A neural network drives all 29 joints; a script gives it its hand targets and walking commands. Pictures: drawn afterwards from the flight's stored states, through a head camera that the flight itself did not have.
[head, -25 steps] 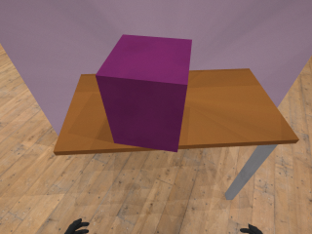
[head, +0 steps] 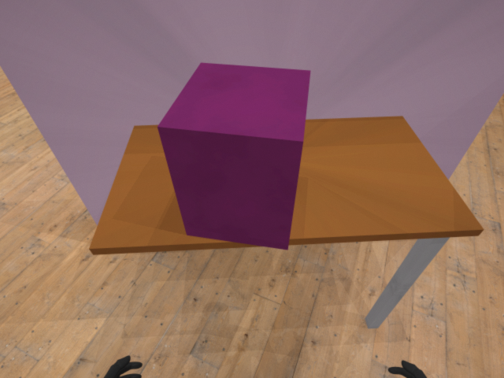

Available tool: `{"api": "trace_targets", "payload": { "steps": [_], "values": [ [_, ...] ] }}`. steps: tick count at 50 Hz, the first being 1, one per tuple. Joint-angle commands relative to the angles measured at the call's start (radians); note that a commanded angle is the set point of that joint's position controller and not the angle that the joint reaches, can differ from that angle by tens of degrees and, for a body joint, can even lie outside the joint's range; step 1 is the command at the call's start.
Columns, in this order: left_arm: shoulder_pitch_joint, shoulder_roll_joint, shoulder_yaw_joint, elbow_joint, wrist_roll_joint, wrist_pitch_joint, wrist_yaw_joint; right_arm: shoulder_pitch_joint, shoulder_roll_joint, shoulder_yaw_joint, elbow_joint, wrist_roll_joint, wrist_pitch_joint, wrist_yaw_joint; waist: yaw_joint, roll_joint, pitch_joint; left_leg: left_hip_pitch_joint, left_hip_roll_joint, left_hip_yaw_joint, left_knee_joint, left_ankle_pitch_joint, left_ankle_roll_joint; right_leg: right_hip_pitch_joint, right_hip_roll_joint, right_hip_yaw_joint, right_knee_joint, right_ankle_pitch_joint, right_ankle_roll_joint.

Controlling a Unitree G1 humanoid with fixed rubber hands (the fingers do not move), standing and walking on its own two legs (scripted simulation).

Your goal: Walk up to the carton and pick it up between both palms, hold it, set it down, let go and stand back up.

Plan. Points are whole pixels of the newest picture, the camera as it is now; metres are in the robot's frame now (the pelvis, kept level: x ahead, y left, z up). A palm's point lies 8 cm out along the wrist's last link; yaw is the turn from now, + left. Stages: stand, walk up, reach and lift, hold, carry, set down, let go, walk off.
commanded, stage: stand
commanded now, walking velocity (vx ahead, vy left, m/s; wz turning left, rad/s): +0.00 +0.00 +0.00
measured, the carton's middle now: (245, 157) +0.55 +0.03 +0.06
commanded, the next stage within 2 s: none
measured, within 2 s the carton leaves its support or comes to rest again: neither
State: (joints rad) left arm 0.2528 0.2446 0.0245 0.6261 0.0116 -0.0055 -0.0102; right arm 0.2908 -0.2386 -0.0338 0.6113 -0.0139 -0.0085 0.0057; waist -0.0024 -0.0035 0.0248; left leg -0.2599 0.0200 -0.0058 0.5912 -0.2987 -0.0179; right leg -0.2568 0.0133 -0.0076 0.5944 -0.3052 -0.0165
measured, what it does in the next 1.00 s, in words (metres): stands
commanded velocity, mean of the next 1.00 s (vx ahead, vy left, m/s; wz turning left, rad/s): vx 0.00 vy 0.00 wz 0.00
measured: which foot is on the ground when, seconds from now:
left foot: down 0.00-1.00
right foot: down 0.00-1.00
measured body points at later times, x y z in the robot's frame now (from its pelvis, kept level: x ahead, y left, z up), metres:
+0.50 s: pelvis +0.00 +0.00 +0.00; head +0.00 +0.01 +0.45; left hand +0.11 +0.26 -0.10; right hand +0.10 -0.25 -0.10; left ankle +0.01 +0.13 -0.73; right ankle +0.01 -0.11 -0.73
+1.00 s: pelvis +0.00 +0.00 +0.00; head -0.01 +0.01 +0.45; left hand +0.10 +0.26 -0.11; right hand +0.09 -0.25 -0.11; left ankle +0.01 +0.13 -0.73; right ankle +0.01 -0.11 -0.73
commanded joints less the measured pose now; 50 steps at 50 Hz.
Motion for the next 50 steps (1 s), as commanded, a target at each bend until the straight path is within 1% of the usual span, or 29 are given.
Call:
{"api": "trace_targets", "payload": {
  "steps": [1, 3, 7, 11, 13, 15, 18, 20, 22, 23, 24, 26, 27, 29, 32, 33, 34, 36, 38, 39, 40, 41, 42, 43, 44, 45, 47, 49, 50],
  "values": [
    [-0.02, 0.126, 0.034, -0.086, 0.0, -0.021, 0.003, 0.006, -0.118, -0.037, -0.078, 0.002, -0.018, -0.004, -0.005, -0.012, -0.015, -0.01, 0.061, -0.065, -0.103, 0.099, 0.041, -0.017, -0.103, 0.109, -0.139, 0.101, -0.024],
    [-0.011, 0.122, 0.034, -0.085, 0.002, -0.021, 0.002, 0.008, -0.121, -0.037, -0.072, 0.0, -0.018, -0.004, 0.001, 0.008, -0.008, -0.012, 0.063, -0.07, -0.115, 0.074, 0.043, -0.022, -0.098, 0.106, -0.14, 0.073, -0.022],
    [-0.01, 0.123, 0.032, -0.08, 0.0, -0.022, 0.002, 0.009, -0.123, -0.037, -0.067, -0.001, -0.022, -0.002, -0.002, -0.002, -0.025, -0.01, 0.065, -0.075, -0.122, 0.05, 0.044, -0.02, -0.097, 0.109, -0.141, 0.041, -0.023],
    [0.0, 0.127, 0.032, -0.076, 0.003, -0.024, 0.003, 0.014, -0.124, -0.036, -0.059, -0.001, -0.024, -0.002, 0.001, 0.016, -0.019, -0.024, 0.065, -0.079, -0.129, 0.05, 0.046, -0.014, -0.096, 0.106, -0.138, 0.055, -0.021],
    [0.012, 0.125, 0.033, -0.071, 0.002, -0.024, 0.003, 0.017, -0.126, -0.036, -0.056, 0.002, -0.022, -0.002, 0.006, 0.018, -0.01, -0.029, 0.065, -0.082, -0.139, 0.021, 0.046, -0.023, -0.094, 0.105, -0.146, 0.029, -0.02],
    [0.007, 0.13, 0.033, -0.07, 0.002, -0.023, 0.003, 0.022, -0.125, -0.036, -0.053, 0.0, -0.02, -0.002, -0.003, 0.01, 0.013, -0.039, 0.062, -0.08, -0.139, 0.013, 0.044, -0.034, -0.095, 0.109, -0.151, 0.013, -0.02],
    [0.014, 0.129, 0.034, -0.061, 0.003, -0.026, 0.003, 0.035, -0.125, -0.035, -0.046, 0.0, -0.025, -0.002, 0.0, 0.001, -0.014, -0.024, 0.064, -0.078, -0.133, 0.033, 0.043, -0.017, -0.1, 0.112, -0.147, 0.026, -0.021],
    [0.013, 0.125, 0.034, -0.057, 0.002, -0.027, 0.003, 0.035, -0.125, -0.033, -0.042, 0.0, -0.026, -0.003, -0.002, -0.01, -0.023, -0.019, 0.065, -0.081, -0.127, 0.06, 0.045, -0.008, -0.102, 0.111, -0.144, 0.064, -0.025],
    [0.02, 0.124, 0.031, -0.056, 0.001, -0.027, 0.005, 0.035, -0.128, -0.034, -0.039, -0.001, -0.027, -0.003, 0.002, -0.006, -0.036, -0.003, 0.066, -0.079, -0.124, 0.092, 0.045, -0.007, -0.099, 0.106, -0.134, 0.092, -0.023],
    [0.017, 0.126, 0.03, -0.055, 0.002, -0.026, 0.005, 0.032, -0.127, -0.034, -0.039, -0.001, -0.026, -0.003, 0.001, 0.018, -0.03, -0.011, 0.065, -0.079, -0.125, 0.1, 0.044, 0.0, -0.1, 0.106, -0.131, 0.102, -0.022],
    [0.025, 0.125, 0.03, -0.051, -0.001, -0.026, 0.006, 0.029, -0.13, -0.034, -0.037, -0.001, -0.026, -0.004, 0.004, 0.016, -0.031, -0.004, 0.069, -0.078, -0.123, 0.115, 0.046, 0.002, -0.101, 0.103, -0.131, 0.12, -0.02],
    [0.023, 0.125, 0.029, -0.048, 0.0, -0.024, 0.007, 0.028, -0.126, -0.032, -0.039, 0.001, -0.025, -0.004, -0.001, 0.028, -0.028, -0.011, 0.071, -0.081, -0.126, 0.128, 0.048, 0.008, -0.096, 0.097, -0.122, 0.135, -0.02],
    [0.027, 0.123, 0.03, -0.048, -0.001, -0.023, 0.008, 0.03, -0.131, -0.032, -0.037, 0.002, -0.024, -0.005, 0.005, 0.028, -0.033, -0.016, 0.074, -0.083, -0.129, 0.125, 0.05, 0.02, -0.096, 0.095, -0.122, 0.136, -0.018],
    [0.031, 0.127, 0.029, -0.044, -0.004, -0.023, 0.009, 0.037, -0.131, -0.032, -0.038, 0.0, -0.021, -0.006, 0.0, -0.019, -0.013, -0.002, 0.069, -0.078, -0.12, 0.12, 0.045, -0.012, -0.1, 0.102, -0.134, 0.128, -0.018],
    [0.026, 0.129, 0.029, -0.047, 0.0, -0.021, 0.008, 0.044, -0.127, -0.031, -0.032, 0.003, -0.02, -0.007, -0.001, 0.005, 0.002, -0.015, 0.068, -0.075, -0.13, 0.107, 0.046, -0.011, -0.099, 0.1, -0.134, 0.118, -0.018],
    [0.028, 0.127, 0.03, -0.046, -0.001, -0.02, 0.008, 0.047, -0.128, -0.032, -0.031, 0.002, -0.019, -0.006, -0.001, 0.0, -0.004, -0.019, 0.069, -0.078, -0.133, 0.099, 0.045, -0.001, -0.098, 0.1, -0.133, 0.116, -0.019],
    [0.03, 0.122, 0.028, -0.044, -0.003, -0.02, 0.008, 0.04, -0.13, -0.032, -0.03, 0.003, -0.019, -0.006, 0.0, -0.008, -0.003, -0.018, 0.067, -0.077, -0.131, 0.088, 0.045, -0.009, -0.099, 0.103, -0.142, 0.1, -0.02],
    [0.031, 0.125, 0.03, -0.042, -0.003, -0.019, 0.008, 0.033, -0.13, -0.032, -0.036, 0.001, -0.018, -0.006, 0.001, 0.011, 0.013, -0.02, 0.064, -0.075, -0.139, 0.058, 0.044, -0.027, -0.1, 0.11, -0.153, 0.062, -0.021],
    [0.026, 0.127, 0.029, -0.041, 0.001, -0.02, 0.009, 0.046, -0.123, -0.031, -0.029, 0.002, -0.018, -0.006, -0.002, 0.01, 0.007, -0.032, 0.064, -0.076, -0.143, 0.059, 0.044, -0.006, -0.101, 0.106, -0.148, 0.071, -0.02],
    [0.031, 0.128, 0.029, -0.04, 0.0, -0.02, 0.009, 0.039, -0.125, -0.029, -0.029, 0.002, -0.019, -0.007, 0.003, -0.001, -0.002, -0.021, 0.067, -0.077, -0.141, 0.06, 0.045, -0.013, -0.099, 0.11, -0.152, 0.067, -0.019],
    [0.032, 0.129, 0.03, -0.037, -0.001, -0.02, 0.009, 0.041, -0.128, -0.03, -0.029, 0.003, -0.02, -0.006, -0.001, 0.003, 0.0, -0.022, 0.066, -0.081, -0.143, 0.057, 0.045, -0.01, -0.097, 0.108, -0.15, 0.064, -0.019],
    [0.038, 0.126, 0.03, -0.035, -0.001, -0.021, 0.008, 0.037, -0.133, -0.029, -0.029, 0.001, -0.022, -0.007, 0.004, 0.014, -0.003, -0.021, 0.065, -0.078, -0.141, 0.072, 0.045, -0.003, -0.096, 0.104, -0.15, 0.081, -0.017],
    [0.031, 0.129, 0.03, -0.036, 0.0, -0.022, 0.009, 0.043, -0.129, -0.03, -0.028, 0.002, -0.022, -0.007, 0.001, 0.002, -0.01, -0.022, 0.065, -0.077, -0.142, 0.077, 0.044, 0.002, -0.1, 0.108, -0.148, 0.087, -0.021],
    [0.032, 0.125, 0.028, -0.037, 0.0, -0.022, 0.008, 0.04, -0.13, -0.029, -0.025, 0.003, -0.022, -0.006, 0.002, 0.014, -0.01, -0.019, 0.061, -0.076, -0.143, 0.071, 0.043, -0.004, -0.097, 0.104, -0.148, 0.082, -0.019],
    [0.028, 0.126, 0.03, -0.035, 0.0, -0.022, 0.008, 0.043, -0.127, -0.029, -0.025, 0.002, -0.021, -0.006, 0.0, -0.005, -0.021, -0.017, 0.066, -0.081, -0.146, 0.065, 0.045, 0.006, -0.098, 0.103, -0.146, 0.072, -0.018],
    [0.032, 0.126, 0.03, -0.032, 0.0, -0.022, 0.008, 0.037, -0.134, -0.028, -0.024, 0.001, -0.021, -0.006, 0.004, 0.016, -0.02, -0.008, 0.066, -0.079, -0.143, 0.073, 0.046, 0.003, -0.098, 0.104, -0.146, 0.082, -0.018],
    [0.039, 0.126, 0.028, -0.03, -0.001, -0.021, 0.01, 0.04, -0.134, -0.029, -0.02, 0.003, -0.022, -0.006, 0.003, 0.014, -0.015, -0.014, 0.067, -0.083, -0.146, 0.076, 0.047, -0.002, -0.099, 0.104, -0.15, 0.087, -0.017],
    [0.042, 0.129, 0.028, -0.027, -0.004, -0.019, 0.01, 0.045, -0.134, -0.03, -0.016, 0.002, -0.02, -0.006, 0.002, -0.017, 0.005, -0.012, 0.067, -0.084, -0.151, 0.049, 0.047, -0.024, -0.097, 0.107, -0.16, 0.043, -0.016],
    [0.038, 0.127, 0.029, -0.026, -0.002, -0.019, 0.01, 0.043, -0.135, -0.03, -0.017, 0.001, -0.019, -0.006, 0.004, -0.017, 0.003, -0.017, 0.068, -0.085, -0.154, 0.038, 0.047, -0.021, -0.096, 0.107, -0.159, 0.038, -0.014]
  ]
}}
